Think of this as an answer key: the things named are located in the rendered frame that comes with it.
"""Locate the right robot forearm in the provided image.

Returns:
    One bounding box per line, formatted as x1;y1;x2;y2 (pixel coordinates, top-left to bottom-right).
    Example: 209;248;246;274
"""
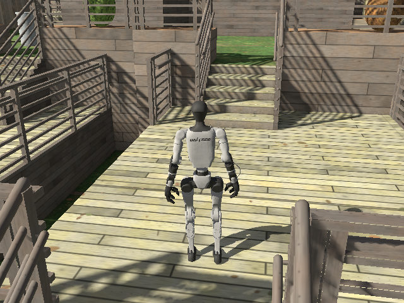
225;153;238;183

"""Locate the left robot forearm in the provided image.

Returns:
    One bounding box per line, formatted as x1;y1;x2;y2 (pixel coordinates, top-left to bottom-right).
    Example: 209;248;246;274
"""
166;155;179;187

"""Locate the robot right upper arm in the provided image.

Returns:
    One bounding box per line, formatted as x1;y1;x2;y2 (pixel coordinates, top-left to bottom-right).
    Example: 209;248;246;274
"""
213;128;231;163

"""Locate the left robot shin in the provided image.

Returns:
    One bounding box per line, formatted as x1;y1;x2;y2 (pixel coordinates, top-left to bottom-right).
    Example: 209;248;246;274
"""
185;211;194;253

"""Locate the right robot thigh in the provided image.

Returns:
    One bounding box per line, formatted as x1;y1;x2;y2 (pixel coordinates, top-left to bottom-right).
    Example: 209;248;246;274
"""
211;176;223;222

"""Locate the left robot hand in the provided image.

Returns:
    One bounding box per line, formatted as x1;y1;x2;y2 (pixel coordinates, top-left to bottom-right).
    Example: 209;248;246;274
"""
165;185;179;204

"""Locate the robot left upper arm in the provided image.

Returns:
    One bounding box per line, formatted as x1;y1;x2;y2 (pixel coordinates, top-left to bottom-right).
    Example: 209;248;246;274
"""
172;129;187;165

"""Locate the right robot hand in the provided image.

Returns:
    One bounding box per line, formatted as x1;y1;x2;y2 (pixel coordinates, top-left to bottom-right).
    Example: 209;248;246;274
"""
225;181;239;198

